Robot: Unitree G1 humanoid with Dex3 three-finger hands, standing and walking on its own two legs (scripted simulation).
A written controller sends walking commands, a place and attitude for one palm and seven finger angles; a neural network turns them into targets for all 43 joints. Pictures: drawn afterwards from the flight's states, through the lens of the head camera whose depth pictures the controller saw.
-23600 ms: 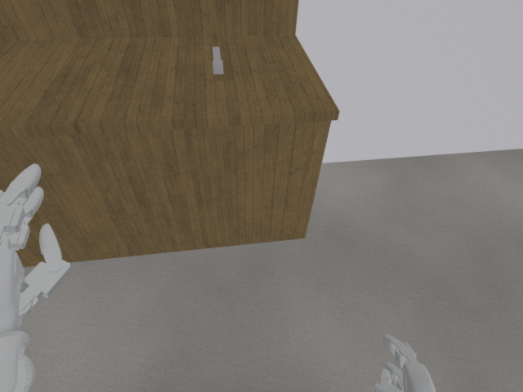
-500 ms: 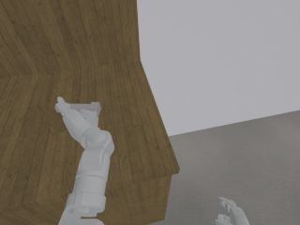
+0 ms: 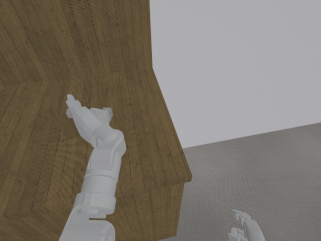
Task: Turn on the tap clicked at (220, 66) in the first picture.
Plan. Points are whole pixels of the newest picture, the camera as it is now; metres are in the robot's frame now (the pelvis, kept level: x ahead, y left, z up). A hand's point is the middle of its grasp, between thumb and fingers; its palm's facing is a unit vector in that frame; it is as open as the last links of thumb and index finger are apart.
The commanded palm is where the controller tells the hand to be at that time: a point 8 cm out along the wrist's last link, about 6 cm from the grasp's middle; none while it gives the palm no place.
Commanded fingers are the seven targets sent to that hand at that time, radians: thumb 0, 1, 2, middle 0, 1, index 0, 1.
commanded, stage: lift the hand up off the lever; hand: left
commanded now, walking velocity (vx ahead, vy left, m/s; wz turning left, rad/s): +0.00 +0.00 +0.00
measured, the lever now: (107, 114) +0.43 +0.21 +0.09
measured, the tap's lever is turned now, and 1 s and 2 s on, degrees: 75 77 77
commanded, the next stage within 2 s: draw the hand back beside the body in 0.82 s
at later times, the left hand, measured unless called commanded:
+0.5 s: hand (100, 111) +0.37 +0.19 +0.16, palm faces +0.76 -0.64 -0.01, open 7.8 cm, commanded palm +0.31 +0.20 +0.16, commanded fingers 0.00 0.90 0.90 -0.15 -0.15 -0.15 -0.15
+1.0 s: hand (106, 110) +0.36 +0.18 +0.17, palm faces +0.65 -0.76 -0.06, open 7.8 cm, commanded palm +0.30 +0.21 +0.16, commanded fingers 0.00 0.90 0.90 -0.16 -0.17 -0.16 -0.17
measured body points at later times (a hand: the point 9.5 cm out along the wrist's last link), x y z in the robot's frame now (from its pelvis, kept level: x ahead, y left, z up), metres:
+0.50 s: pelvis +0.01 +0.00 +0.00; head -0.01 -0.02 +0.45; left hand +0.32 +0.22 +0.16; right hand +0.22 -0.21 -0.10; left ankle +0.02 +0.15 -0.74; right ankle -0.02 -0.11 -0.74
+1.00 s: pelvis +0.01 +0.00 +0.00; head -0.02 -0.02 +0.45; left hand +0.32 +0.21 +0.17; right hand +0.21 -0.20 -0.10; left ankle +0.02 +0.15 -0.74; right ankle -0.02 -0.11 -0.74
